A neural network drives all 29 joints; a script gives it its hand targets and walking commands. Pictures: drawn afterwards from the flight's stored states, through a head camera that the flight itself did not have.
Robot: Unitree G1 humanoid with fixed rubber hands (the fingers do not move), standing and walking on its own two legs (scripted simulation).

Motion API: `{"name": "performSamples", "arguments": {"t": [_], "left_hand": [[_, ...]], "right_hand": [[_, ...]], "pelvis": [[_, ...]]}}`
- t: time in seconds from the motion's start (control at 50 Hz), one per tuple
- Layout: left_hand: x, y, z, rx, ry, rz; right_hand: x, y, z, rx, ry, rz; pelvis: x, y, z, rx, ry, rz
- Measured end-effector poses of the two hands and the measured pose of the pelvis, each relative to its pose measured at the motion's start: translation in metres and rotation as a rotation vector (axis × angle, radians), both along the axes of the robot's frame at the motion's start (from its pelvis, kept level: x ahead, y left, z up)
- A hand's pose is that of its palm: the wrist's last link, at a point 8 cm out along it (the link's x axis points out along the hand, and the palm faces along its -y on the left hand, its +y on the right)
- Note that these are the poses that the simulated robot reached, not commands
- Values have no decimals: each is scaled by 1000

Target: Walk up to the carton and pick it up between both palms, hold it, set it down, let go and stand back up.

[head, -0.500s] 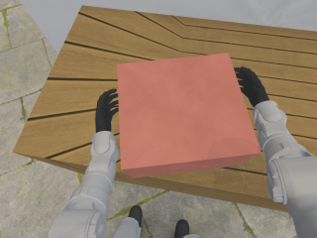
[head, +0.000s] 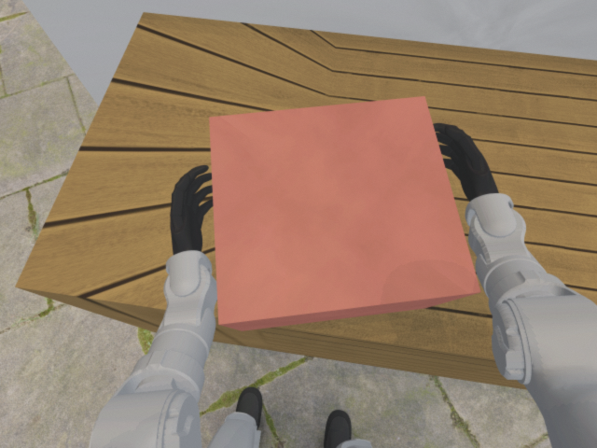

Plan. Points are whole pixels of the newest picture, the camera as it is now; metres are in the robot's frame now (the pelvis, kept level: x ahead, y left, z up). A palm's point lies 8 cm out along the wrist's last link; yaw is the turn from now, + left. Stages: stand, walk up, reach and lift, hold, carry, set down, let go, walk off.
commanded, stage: reach and lift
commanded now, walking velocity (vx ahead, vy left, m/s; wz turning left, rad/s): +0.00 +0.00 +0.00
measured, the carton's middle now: (327, 221) +0.42 +0.01 -0.04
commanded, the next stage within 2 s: none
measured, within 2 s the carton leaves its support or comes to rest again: neither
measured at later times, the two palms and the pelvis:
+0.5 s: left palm (173, 249) +0.34 +0.21 -0.02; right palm (459, 196) +0.45 -0.15 +0.02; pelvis -0.02 +0.00 +0.00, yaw +0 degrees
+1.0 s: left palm (173, 249) +0.34 +0.21 -0.02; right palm (466, 201) +0.44 -0.16 +0.03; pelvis -0.02 +0.00 +0.00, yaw +0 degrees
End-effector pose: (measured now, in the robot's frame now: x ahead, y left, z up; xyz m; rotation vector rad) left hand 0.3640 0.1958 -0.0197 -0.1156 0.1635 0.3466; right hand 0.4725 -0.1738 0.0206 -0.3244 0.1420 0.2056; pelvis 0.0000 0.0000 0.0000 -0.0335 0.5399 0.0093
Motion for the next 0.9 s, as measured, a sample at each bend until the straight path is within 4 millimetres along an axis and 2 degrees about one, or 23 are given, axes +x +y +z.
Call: {"name": "performSamples", "arguments": {"t": [0.16,0.34,0.7,0.9], "left_hand": [[-12,7,2,5,10,16],[-22,15,-2,18,43,17],[-22,17,-3,20,64,11],[-24,14,-1,9,74,-5]], "right_hand": [[-13,9,3,28,-7,-11],[-24,17,-2,57,32,-26],[-25,19,-1,64,54,-37],[-33,16,3,65,66,-57]], "pelvis": [[-11,2,0,-2,-14,0],[-18,3,0,-3,-25,0],[-17,3,0,-3,-23,0],[-17,3,0,-3,-24,0]]}}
